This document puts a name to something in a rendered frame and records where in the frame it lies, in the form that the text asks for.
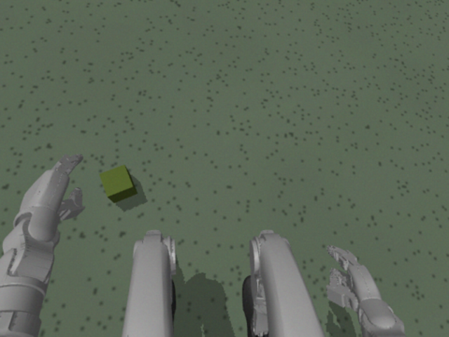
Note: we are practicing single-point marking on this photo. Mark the left robot hand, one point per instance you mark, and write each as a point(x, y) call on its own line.
point(49, 190)

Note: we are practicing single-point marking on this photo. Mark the left robot arm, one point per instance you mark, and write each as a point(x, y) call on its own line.
point(25, 270)

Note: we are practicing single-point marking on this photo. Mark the cube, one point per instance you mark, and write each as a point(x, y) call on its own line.
point(118, 183)

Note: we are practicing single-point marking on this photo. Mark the right robot hand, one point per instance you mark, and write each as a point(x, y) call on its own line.
point(351, 288)

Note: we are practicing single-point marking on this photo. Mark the right robot arm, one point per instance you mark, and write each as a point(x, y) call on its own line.
point(377, 319)

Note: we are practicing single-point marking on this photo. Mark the right robot foot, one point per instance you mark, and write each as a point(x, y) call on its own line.
point(248, 307)

